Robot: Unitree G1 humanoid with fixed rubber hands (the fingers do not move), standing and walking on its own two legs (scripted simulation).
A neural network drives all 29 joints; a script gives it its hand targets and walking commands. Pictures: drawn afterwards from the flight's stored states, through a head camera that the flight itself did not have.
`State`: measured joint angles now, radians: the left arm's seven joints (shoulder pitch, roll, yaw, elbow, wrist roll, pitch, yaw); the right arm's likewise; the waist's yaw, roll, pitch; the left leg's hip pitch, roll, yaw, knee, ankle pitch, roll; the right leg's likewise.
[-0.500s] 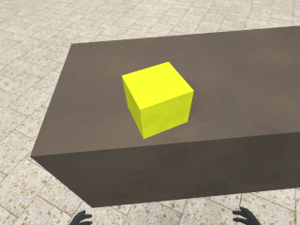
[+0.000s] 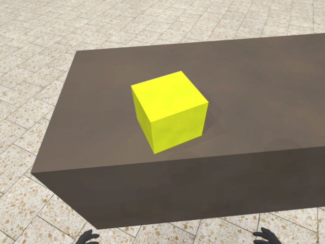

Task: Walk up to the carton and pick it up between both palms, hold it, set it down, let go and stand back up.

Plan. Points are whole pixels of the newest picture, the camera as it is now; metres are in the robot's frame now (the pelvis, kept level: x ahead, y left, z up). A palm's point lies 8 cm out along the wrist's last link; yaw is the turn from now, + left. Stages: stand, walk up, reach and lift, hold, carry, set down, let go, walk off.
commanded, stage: walk up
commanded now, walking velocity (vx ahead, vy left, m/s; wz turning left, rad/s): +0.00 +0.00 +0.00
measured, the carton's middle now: (168, 111) +0.49 +0.01 +0.02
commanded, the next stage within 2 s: none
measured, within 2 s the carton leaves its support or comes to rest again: neither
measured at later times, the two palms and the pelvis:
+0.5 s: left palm out of the picture +0.03 +0.31 -0.10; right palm out of the picture +0.06 -0.24 -0.09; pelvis -0.08 +0.02 -0.01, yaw +6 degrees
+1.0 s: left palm out of the picture -0.09 +0.29 -0.10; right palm out of the picture -0.01 -0.22 -0.11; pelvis -0.12 +0.02 +0.00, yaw +7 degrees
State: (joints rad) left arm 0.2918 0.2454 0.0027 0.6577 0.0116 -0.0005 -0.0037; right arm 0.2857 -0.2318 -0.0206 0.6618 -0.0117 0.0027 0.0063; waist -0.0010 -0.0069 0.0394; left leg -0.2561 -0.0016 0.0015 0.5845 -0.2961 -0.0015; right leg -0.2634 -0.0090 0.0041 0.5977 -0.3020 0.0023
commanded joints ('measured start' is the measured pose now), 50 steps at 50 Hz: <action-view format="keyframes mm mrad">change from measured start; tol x32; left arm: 1 -4 126 45 -89 -1 -26 6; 50 84 154 56 -76 0 -15 -3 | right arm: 1 -8 -129 -38 -92 0 -25 -6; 50 27 -147 -41 -80 -5 -18 -15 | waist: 1 1 9 -40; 50 7 16 7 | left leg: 1 4 81 -89 -107 106 34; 5 -3 53 -72 63 406 47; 11 19 -28 -34 258 -75 23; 17 -116 331 -646 -275 262 257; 30 -162 124 -293 -198 -298 59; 34 -166 10 -144 326 -131 -21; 50 -73 58 -169 -109 -7 37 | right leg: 1 -4 -76 92 -124 113 -35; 10 -71 -300 193 -127 392 -229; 19 -222 28 76 654 -329 7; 30 153 46 -12 -153 -56 -21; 33 -230 -375 533 -398 -557 -239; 50 -26 -76 101 -134 -22 -45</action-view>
